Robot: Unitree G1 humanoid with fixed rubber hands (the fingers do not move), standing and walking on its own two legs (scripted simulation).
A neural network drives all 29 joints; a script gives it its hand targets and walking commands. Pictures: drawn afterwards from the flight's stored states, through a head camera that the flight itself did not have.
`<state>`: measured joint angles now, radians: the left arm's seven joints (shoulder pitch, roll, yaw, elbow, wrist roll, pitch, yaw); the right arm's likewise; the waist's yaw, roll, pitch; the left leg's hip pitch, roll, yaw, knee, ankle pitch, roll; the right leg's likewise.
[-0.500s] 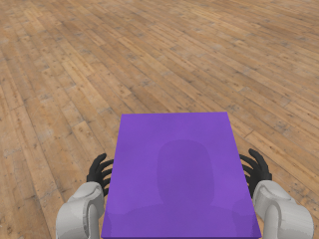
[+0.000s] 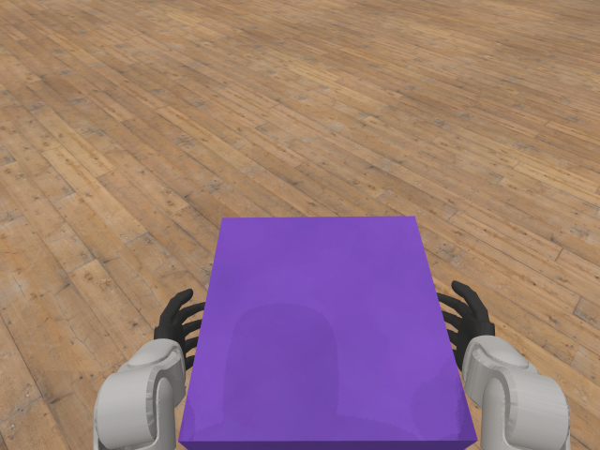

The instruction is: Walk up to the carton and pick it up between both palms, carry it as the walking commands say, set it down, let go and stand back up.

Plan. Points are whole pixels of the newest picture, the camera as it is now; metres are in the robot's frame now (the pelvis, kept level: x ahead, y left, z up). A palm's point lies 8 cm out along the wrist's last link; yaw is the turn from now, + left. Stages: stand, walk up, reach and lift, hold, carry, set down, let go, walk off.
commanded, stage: carry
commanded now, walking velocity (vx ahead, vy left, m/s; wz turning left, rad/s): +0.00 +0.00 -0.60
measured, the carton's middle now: (319, 350) +0.29 +0.02 +0.00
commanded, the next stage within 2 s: none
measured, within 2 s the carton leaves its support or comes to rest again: neither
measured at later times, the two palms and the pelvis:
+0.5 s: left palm (320, 380) +0.22 +0.03 +0.06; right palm out of the picture +0.11 -0.31 +0.07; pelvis -0.07 -0.06 -0.01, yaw -18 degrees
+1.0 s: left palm (362, 415) +0.19 -0.02 +0.06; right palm out of the picture -0.01 -0.31 +0.08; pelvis -0.13 -0.03 +0.00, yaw -36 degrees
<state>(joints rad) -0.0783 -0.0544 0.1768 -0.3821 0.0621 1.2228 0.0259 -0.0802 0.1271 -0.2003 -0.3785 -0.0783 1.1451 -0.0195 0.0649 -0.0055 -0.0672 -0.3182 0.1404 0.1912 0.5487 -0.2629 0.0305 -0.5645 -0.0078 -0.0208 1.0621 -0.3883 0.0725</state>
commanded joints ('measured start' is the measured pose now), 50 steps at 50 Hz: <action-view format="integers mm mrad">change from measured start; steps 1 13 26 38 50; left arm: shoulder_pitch -613 -511 -428 -638 -566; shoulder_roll -745 -831 -710 -756 -760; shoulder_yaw -819 -781 -785 -822 -797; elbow -145 -159 -218 -160 -119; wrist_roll -411 -371 -335 -383 -387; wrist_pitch -33 -81 -82 -56 -37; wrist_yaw -226 -228 -209 -244 -220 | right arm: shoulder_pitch -384 -536 -361 -453 -391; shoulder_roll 679 819 725 727 702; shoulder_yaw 696 864 828 730 728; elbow -73 -157 -147 -80 -55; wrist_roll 324 435 400 359 346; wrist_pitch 29 13 6 8 27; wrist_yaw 198 238 223 224 222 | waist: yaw -79 -46 -45 -67 -86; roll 238 -189 -113 48 301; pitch -263 -343 -334 -170 -316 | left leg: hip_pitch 249 -398 -194 100 306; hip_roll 227 3 -99 235 250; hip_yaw -102 -86 -143 -235 -45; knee -114 609 332 -251 -36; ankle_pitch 381 -347 -189 97 518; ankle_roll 100 -156 -97 66 80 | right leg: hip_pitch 16 665 444 -84 83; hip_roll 17 -249 -220 11 31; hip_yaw -68 278 420 62 -103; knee -148 -515 -687 164 -330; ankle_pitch -76 1183 580 47 -49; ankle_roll -9 -243 -265 -22 -28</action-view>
